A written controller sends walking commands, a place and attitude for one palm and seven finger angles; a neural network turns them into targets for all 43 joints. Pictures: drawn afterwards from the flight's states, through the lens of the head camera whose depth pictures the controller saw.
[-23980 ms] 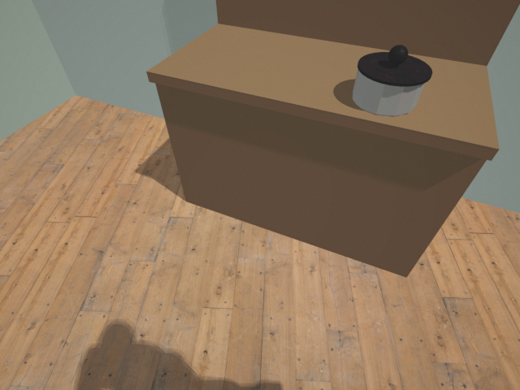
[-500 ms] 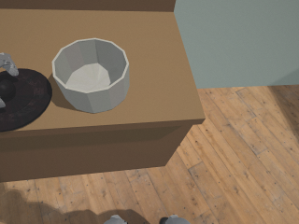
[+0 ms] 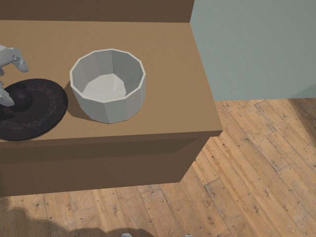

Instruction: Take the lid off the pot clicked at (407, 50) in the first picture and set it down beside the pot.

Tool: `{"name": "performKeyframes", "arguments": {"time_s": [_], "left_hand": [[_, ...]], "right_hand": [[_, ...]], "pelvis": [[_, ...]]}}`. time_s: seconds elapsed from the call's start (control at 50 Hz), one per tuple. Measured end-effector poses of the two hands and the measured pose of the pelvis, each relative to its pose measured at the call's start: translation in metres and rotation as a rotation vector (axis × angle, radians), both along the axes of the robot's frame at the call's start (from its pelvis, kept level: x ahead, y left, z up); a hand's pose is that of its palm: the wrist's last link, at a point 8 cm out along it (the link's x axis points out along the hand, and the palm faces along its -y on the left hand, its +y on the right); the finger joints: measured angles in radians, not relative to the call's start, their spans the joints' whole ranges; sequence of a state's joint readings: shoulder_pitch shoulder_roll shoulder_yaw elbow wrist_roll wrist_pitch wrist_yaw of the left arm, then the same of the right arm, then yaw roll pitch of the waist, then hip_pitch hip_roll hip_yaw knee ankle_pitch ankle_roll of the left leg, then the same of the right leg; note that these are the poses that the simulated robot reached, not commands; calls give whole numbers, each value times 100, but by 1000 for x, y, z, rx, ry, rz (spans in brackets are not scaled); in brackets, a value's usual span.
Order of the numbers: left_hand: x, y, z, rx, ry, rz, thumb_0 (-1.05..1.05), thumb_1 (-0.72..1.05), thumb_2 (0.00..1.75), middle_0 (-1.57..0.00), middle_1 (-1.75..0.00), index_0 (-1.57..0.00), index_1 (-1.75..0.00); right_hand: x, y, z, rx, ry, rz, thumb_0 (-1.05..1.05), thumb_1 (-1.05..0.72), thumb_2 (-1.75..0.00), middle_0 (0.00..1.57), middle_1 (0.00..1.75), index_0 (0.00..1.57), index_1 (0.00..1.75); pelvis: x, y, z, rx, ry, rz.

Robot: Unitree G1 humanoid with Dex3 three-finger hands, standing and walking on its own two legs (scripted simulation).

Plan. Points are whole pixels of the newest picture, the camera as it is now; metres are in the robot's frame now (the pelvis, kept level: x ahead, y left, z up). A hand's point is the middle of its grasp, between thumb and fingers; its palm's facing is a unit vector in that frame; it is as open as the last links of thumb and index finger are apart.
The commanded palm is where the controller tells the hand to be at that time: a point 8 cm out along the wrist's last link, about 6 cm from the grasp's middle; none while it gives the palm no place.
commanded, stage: raise the empty hand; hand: left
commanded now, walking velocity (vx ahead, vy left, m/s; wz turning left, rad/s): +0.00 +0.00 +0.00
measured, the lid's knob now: (21, 98) +0.47 +0.35 +0.03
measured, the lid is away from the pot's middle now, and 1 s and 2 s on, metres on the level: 0.23 0.23 0.23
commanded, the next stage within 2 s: draw the hand back to the body in 0.88 s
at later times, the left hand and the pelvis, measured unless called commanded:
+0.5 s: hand out of the picture +0.46 +0.35 +0.16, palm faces -0.37 -0.12 -0.92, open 10.9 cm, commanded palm +0.48 +0.34 +0.23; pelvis +0.00 +0.00 +0.01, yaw +1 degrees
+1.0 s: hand out of the picture +0.46 +0.35 +0.19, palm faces -0.37 -0.12 -0.92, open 11.0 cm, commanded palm +0.48 +0.35 +0.26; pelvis +0.01 +0.00 +0.01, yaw +1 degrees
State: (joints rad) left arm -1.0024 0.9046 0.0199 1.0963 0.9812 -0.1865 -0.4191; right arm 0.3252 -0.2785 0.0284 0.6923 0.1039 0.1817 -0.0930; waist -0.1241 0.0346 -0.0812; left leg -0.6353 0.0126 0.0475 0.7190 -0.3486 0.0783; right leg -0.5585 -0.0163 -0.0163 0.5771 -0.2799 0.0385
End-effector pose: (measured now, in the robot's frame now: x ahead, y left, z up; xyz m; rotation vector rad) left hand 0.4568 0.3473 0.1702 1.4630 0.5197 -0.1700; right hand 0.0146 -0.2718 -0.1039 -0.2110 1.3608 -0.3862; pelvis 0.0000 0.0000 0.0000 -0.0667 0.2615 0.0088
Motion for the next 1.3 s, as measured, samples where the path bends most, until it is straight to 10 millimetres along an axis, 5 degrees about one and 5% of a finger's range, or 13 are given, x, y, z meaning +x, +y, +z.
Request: {"name": "performKeyframes", "arguments": {"time_s": [0.88,1.16,1.3], "left_hand": [[6,7,85,23,-76,61,0,6,52,-32,-94,-32,-94],[0,2,77,14,-79,50,0,6,52,-32,-94,-32,-94],[-16,-1,73,32,-92,37,0,6,52,-32,-94,-32,-94]], "right_hand": [[23,2,10,31,-55,40,0,-90,-89,21,29,20,30],[27,-5,11,39,-55,39,0,-90,-89,21,29,20,30],[45,-4,10,68,-83,70,1,-90,-89,20,29,20,30]], "pelvis": [[8,2,12,11,-46,16],[8,-5,13,17,-50,15],[7,-8,15,21,-64,26]]}}
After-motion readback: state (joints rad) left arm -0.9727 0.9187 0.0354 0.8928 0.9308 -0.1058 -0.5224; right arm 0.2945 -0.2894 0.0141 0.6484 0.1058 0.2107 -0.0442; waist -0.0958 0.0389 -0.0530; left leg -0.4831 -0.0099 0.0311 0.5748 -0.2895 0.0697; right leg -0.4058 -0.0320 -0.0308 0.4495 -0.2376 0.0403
